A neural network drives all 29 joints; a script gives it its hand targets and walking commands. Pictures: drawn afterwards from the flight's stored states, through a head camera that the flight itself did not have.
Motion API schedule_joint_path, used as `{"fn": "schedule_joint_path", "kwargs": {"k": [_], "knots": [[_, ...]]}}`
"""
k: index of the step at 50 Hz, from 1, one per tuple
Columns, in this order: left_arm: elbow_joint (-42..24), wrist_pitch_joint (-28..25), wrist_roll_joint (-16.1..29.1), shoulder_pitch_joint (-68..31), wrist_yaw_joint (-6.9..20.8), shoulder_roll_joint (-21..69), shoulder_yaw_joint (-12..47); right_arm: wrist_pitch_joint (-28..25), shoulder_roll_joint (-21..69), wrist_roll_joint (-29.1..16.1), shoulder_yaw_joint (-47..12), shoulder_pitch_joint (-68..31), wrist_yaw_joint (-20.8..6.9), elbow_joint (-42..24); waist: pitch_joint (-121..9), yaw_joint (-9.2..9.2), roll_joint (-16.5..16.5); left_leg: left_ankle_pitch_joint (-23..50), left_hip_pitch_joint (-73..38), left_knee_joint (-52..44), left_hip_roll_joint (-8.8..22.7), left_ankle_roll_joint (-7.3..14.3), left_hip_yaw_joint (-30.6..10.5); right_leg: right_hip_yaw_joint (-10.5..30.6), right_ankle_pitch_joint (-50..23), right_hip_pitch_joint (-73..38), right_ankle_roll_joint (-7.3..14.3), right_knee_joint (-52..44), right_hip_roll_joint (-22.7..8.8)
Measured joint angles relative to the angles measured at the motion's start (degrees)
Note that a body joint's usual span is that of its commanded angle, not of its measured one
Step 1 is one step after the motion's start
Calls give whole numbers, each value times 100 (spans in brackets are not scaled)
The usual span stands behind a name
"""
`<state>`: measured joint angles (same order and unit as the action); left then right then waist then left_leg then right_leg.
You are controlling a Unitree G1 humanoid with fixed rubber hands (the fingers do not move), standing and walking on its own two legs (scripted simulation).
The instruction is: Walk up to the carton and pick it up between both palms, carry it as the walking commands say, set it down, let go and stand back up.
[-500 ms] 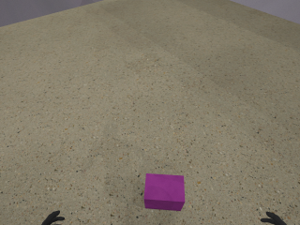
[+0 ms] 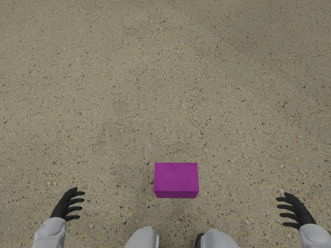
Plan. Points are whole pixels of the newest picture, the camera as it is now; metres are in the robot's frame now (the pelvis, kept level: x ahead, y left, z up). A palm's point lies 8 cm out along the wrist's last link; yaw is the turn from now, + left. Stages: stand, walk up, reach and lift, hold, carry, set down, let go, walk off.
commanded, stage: reach and lift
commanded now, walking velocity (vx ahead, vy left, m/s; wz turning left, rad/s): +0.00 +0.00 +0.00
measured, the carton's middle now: (176, 181) +0.40 +0.03 -0.65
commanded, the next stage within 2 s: none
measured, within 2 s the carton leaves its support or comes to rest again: neither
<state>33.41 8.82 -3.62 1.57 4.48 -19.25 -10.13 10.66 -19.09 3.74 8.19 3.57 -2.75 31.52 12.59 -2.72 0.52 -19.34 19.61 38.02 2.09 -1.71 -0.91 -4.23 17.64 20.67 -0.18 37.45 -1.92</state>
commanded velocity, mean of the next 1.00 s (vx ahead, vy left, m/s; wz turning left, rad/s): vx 0.00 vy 0.00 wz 0.00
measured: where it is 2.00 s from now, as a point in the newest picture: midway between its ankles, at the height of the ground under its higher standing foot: outside the picture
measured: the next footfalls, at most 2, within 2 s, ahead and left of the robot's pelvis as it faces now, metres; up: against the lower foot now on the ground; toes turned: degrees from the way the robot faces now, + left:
none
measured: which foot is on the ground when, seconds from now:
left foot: down 0.00-1.00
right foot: down 0.00-1.00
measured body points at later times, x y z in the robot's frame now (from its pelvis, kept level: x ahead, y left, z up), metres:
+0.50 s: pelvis -0.04 +0.01 -0.06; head +0.14 +0.01 +0.35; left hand +0.29 +0.27 -0.15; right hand +0.31 -0.24 -0.15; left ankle +0.01 +0.14 -0.72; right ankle +0.02 -0.12 -0.72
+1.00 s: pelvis -0.06 +0.02 -0.11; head +0.21 +0.01 +0.25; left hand +0.42 +0.23 -0.20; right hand +0.43 -0.19 -0.21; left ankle +0.01 +0.14 -0.72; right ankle +0.02 -0.12 -0.72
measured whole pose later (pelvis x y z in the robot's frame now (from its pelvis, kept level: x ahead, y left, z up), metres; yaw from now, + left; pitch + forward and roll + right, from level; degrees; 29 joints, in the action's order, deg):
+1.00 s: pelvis -0.06 +0.02 -0.11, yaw -2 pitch +40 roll +0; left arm 47.2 6.1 2.1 -52.3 -0.8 -13.1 -14.8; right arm 6.3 -13.7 2.5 16.8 -54.5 0.5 49.3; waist -3.8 -2.5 -0.2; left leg -21.1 85.2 66.1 1.8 -0.5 0.5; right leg -1.0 17.5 86.3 -0.8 63.7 -2.4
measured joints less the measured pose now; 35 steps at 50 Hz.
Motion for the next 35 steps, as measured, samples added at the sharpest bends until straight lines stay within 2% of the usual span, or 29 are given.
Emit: {"fn": "schedule_joint_path", "kwargs": {"k": [5, 15, 21, 30, 35], "knots": [[-10, -10, 82, -194, 40, -2, -19, 27, 207, -131, -132, -363, 179, -11, -300, -35, -76, -216, 600, 442, 22, -59, -24, -4, 256, 628, 45, 507, 6], [205, -116, 413, -969, -31, 87, 36, -86, 481, -300, -151, -1351, 416, 397, -915, -72, -74, -464, 2224, 1419, -1, -53, -41, 32, 452, 2230, 38, 1414, -36], [227, 74, 618, -1754, -183, 239, 60, 48, 353, -312, -24, -2259, 345, 622, -962, -47, -76, -412, 3090, 1833, -5, 25, 75, 172, 310, 3115, -13, 1754, -40], [488, 336, 633, -3184, -433, 449, -89, 190, 74, -372, 235, -3689, 107, 1095, -922, -18, -82, -219, 4188, 2211, -23, 137, 213, 336, 24, 4224, -84, 2049, -52], [769, 328, 647, -3927, -506, 478, -175, 138, 84, -351, 384, -4445, 74, 1409, -979, 15, -60, -159, 4764, 2405, -30, 167, 224, 364, -52, 4788, -101, 2210, -54]]}}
